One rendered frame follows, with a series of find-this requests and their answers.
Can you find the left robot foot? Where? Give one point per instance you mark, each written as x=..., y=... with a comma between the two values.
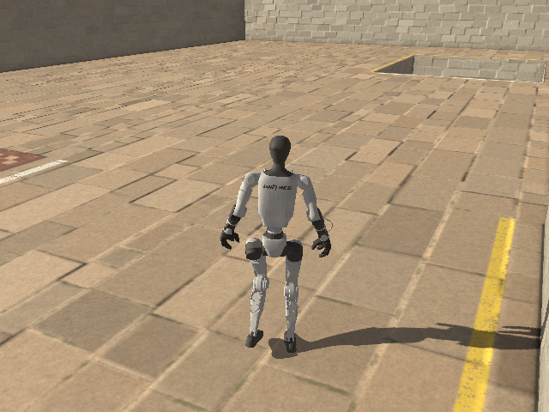
x=251, y=341

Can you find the right robot hand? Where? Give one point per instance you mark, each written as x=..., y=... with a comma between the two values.
x=322, y=244

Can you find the left robot shin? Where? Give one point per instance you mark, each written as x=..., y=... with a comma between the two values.
x=257, y=300

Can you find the robot right forearm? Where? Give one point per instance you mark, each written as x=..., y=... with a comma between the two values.
x=320, y=227

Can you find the robot left forearm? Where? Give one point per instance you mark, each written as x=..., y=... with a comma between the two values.
x=232, y=222

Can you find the left robot hand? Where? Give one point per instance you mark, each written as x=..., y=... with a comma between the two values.
x=231, y=237

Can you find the robot right upper arm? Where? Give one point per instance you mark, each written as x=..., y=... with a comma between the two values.
x=309, y=195

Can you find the robot left upper arm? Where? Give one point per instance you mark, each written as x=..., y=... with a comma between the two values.
x=250, y=179

